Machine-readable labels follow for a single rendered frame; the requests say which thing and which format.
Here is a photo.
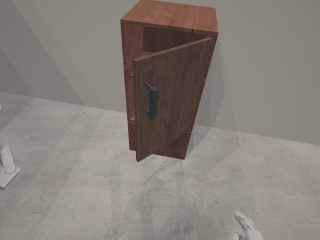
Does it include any robot right hand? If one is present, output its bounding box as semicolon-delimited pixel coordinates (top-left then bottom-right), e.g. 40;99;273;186
232;211;264;240

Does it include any handle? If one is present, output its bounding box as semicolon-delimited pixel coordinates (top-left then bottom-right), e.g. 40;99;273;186
144;83;159;120

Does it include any robot left hand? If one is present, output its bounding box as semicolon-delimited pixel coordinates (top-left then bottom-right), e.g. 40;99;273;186
0;104;20;191

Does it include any cupboard door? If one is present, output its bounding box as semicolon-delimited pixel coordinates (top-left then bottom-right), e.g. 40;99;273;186
133;37;213;162

